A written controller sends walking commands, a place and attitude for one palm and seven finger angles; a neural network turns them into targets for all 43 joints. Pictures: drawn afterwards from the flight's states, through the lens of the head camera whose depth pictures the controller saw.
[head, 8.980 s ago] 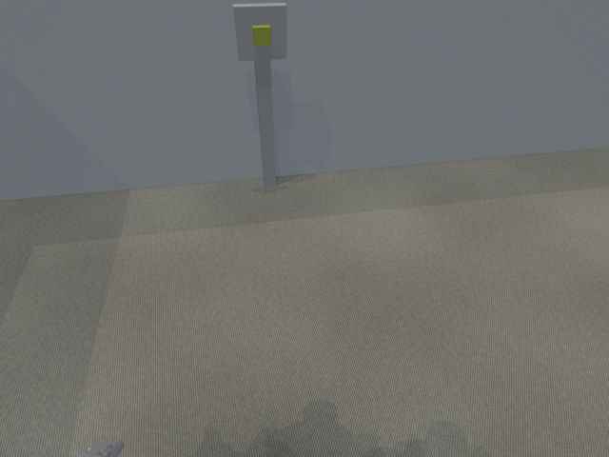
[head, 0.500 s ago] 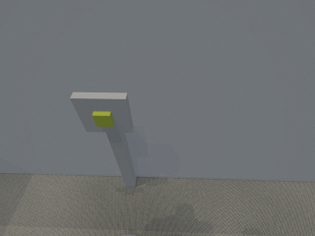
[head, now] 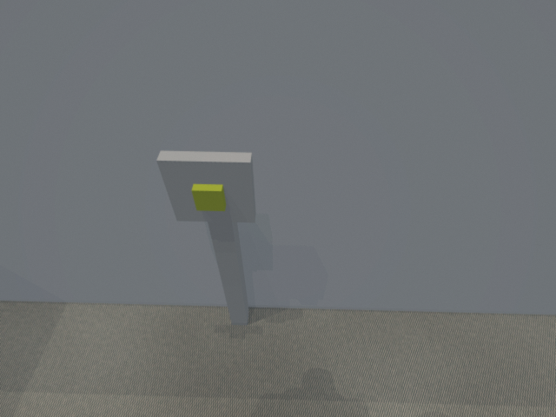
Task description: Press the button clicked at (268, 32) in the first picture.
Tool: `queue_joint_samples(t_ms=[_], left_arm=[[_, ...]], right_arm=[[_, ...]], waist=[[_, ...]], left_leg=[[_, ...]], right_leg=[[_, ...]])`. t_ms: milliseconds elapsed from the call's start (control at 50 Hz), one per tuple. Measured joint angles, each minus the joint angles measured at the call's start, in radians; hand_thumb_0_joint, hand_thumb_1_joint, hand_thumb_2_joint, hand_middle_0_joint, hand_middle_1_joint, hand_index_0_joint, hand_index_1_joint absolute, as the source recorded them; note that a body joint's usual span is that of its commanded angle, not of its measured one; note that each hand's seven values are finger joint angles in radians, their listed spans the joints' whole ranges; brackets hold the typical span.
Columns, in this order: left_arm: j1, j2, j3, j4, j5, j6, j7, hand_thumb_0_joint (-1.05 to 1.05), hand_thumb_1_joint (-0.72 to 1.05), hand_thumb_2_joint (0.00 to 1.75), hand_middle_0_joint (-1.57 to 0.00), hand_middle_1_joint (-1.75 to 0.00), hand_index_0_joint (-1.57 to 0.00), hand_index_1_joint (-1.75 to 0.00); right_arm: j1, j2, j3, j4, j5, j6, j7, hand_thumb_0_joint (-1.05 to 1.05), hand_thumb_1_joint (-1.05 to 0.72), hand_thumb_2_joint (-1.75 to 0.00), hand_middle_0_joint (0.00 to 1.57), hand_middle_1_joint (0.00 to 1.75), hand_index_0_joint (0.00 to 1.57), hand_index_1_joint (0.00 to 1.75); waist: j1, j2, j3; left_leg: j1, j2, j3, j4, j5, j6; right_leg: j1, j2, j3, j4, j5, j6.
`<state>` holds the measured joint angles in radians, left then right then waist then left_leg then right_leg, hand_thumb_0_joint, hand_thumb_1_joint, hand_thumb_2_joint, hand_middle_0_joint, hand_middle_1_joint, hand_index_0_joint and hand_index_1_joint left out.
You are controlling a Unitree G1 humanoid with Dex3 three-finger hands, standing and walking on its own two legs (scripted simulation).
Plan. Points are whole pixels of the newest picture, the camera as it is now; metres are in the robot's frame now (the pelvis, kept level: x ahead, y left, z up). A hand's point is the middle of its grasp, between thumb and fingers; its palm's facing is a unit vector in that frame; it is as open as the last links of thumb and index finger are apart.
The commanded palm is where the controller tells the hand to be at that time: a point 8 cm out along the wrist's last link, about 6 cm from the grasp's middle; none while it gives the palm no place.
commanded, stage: come to a stop and stand still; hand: left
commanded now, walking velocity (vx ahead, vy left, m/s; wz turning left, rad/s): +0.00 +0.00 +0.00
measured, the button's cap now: (209, 196) +0.53 +0.18 -0.03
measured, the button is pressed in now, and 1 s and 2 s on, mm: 0 0 0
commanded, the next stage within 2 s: look again from close up in 0.58 s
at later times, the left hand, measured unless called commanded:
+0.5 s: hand out of the picture -0.05 +0.13 -0.17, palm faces +0.03 -0.99 -0.15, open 7.3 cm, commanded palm none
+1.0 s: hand out of the picture +0.01 +0.17 -0.18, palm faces +0.02 -0.98 -0.19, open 7.3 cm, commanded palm none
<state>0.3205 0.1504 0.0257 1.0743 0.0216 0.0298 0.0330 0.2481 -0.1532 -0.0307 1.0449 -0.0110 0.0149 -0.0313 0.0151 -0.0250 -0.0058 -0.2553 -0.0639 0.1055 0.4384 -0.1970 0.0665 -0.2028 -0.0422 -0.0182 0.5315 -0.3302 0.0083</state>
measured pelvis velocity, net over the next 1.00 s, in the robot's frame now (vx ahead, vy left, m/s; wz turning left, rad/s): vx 0.01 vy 0.01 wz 0.00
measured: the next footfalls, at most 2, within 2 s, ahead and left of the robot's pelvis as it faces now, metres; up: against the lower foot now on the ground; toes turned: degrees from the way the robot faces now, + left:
none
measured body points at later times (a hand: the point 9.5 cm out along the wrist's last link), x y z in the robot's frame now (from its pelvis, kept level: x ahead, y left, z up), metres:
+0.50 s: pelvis -0.02 -0.01 +0.01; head -0.02 -0.02 +0.46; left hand -0.05 +0.18 -0.16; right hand -0.07 -0.21 -0.16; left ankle +0.02 +0.08 -0.74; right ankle -0.03 -0.11 -0.74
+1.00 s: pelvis +0.01 +0.01 +0.00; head +0.01 +0.01 +0.45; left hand +0.01 +0.23 -0.16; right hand +0.00 -0.21 -0.16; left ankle +0.02 +0.08 -0.74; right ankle -0.03 -0.11 -0.74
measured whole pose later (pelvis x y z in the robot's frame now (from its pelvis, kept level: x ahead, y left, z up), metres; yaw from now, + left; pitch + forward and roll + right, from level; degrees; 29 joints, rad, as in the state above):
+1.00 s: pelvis +0.01 +0.01 +0.00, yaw +0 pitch +0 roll -1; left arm 0.31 0.14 -0.01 1.07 0.01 -0.03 0.05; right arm 0.32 -0.15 0.01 1.08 -0.02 -0.01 -0.03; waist -0.01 0.01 -0.01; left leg -0.29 -0.03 0.08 0.54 -0.26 0.07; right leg -0.18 0.00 -0.03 0.52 -0.34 -0.01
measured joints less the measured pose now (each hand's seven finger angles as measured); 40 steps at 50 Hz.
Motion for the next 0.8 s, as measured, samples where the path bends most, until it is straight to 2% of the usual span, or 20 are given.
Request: queue_joint_samples(t_ms=[60, 100, 340, 680, 760, 800], left_arm=[[-0.004, -0.034, -0.019, 0.027, -0.003, -0.015, 0.005, 0.0, 0.91, 0.9, -0.2, -0.3, -0.2, -0.3], [0.003, -0.045, -0.027, 0.033, -0.007, -0.028, 0.006, 0.0, 0.91, 0.9, -0.2, -0.3, -0.2, -0.3], [0.016, -0.06, -0.04, 0.047, -0.011, -0.032, 0.007, 0.0, 0.91, 0.9, -0.2, -0.3, -0.2, -0.3], [0.058, -0.066, -0.04, 0.056, -0.013, -0.042, 0.012, 0.0, 0.91, 0.9, -0.2, -0.3, -0.2, -0.3], [0.059, -0.068, -0.051, 0.034, -0.003, -0.06, 0.017, 0.0, 0.91, 0.9, -0.2, -0.3, -0.2, -0.3], [0.053, -0.062, -0.05, 0.027, -0.005, -0.061, 0.015, 0.0, 0.91, 0.9, -0.2, -0.3, -0.2, -0.3]], right_arm=[[0.004, -0.018, -0.002, 0.026, 0.008, -0.001, 0.0, 0.01, -0.94, -0.89, 0.2, 0.3, 0.2, 0.3], [0.013, -0.018, 0.003, 0.043, 0.006, -0.001, 0.002, 0.01, -0.94, -0.89, 0.2, 0.3, 0.2, 0.3], [0.08, 0.032, 0.024, 0.106, 0.002, 0.004, 0.006, 0.01, -0.91, -0.89, 0.2, 0.3, 0.2, 0.3], [0.097, 0.054, 0.025, 0.115, 0.004, -0.009, -0.001, 0.01, -0.91, -0.89, 0.2, 0.3, 0.2, 0.3], [0.081, 0.034, 0.029, 0.061, -0.005, -0.003, 0.02, 0.01, -0.91, -0.89, 0.2, 0.3, 0.2, 0.3], [0.075, 0.026, 0.029, 0.04, -0.009, -0.007, 0.022, 0.01, -0.91, -0.89, 0.2, 0.3, 0.2, 0.3]], waist=[[-0.011, 0.053, 0.015], [-0.016, 0.062, 0.017], [-0.03, 0.034, 0.013], [-0.025, 0.034, 0.01], [-0.036, 0.066, 0.019], [-0.045, 0.071, 0.021]], left_leg=[[0.009, 0.024, -0.013, -0.007, 0.011, -0.007], [0.022, 0.029, -0.016, -0.026, 0.024, -0.011], [0.033, 0.052, -0.017, -0.046, 0.049, -0.028], [0.017, 0.065, -0.013, -0.029, 0.039, -0.034], [-0.059, 0.084, -0.048, 0.094, -0.029, -0.051], [-0.076, 0.083, -0.057, 0.13, -0.037, -0.036]], right_leg=[[0.032, 0.026, -0.012, -0.058, 0.03, -0.018], [0.045, 0.032, -0.015, -0.077, 0.044, -0.02], [0.055, 0.056, -0.015, -0.103, 0.074, -0.037], [0.043, 0.068, -0.01, -0.102, 0.073, -0.044], [0.02, 0.091, -0.032, -0.079, 0.062, -0.045], [0.009, 0.091, -0.04, -0.049, 0.041, -0.044]])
